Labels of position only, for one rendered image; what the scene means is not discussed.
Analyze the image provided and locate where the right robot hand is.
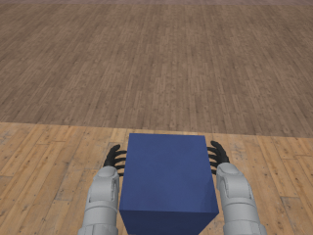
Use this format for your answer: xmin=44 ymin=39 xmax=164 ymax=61
xmin=206 ymin=140 xmax=230 ymax=175

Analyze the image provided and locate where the carton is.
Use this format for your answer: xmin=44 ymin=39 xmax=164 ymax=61
xmin=118 ymin=133 xmax=219 ymax=235

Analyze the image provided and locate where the left robot hand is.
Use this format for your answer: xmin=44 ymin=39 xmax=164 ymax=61
xmin=103 ymin=144 xmax=127 ymax=177

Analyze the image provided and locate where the robot right forearm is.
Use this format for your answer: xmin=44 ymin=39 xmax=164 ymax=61
xmin=216 ymin=163 xmax=268 ymax=235

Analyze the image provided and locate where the robot left forearm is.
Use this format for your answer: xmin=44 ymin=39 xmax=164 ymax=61
xmin=77 ymin=165 xmax=120 ymax=235

